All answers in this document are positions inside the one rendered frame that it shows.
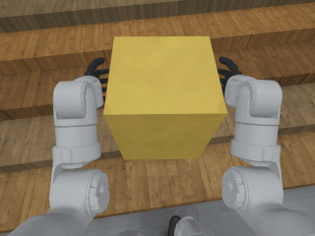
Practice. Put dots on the robot right foot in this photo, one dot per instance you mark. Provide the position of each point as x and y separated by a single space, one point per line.
172 224

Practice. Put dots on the robot left upper arm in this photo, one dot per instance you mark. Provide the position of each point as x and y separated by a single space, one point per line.
76 197

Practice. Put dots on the robot right forearm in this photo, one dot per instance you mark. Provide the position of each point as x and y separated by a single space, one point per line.
257 105

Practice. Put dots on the carton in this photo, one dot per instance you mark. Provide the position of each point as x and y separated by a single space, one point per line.
164 98

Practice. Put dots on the robot right upper arm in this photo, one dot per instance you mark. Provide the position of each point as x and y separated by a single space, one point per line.
256 193

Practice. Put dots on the robot left hand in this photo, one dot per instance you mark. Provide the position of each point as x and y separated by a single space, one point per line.
96 73

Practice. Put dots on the robot right shin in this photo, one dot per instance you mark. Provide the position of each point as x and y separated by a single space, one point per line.
186 217

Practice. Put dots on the robot right hand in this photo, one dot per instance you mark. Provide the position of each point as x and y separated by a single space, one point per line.
226 73

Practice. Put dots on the robot left forearm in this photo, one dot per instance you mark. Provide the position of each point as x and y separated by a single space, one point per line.
75 106

